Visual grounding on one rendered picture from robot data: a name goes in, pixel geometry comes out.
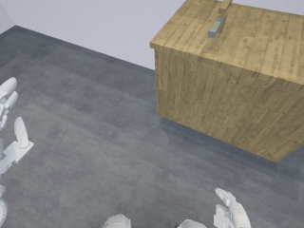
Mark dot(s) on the robot left hand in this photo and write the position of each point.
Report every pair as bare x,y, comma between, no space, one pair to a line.
16,151

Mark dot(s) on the left robot thigh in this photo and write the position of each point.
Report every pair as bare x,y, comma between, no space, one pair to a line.
118,221

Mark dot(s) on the robot right hand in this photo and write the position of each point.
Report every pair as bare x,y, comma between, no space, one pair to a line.
235,217

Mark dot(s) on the tap lever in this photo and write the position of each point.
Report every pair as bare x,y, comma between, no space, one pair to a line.
213,31

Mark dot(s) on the counter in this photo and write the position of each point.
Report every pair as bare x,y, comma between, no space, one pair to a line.
245,87

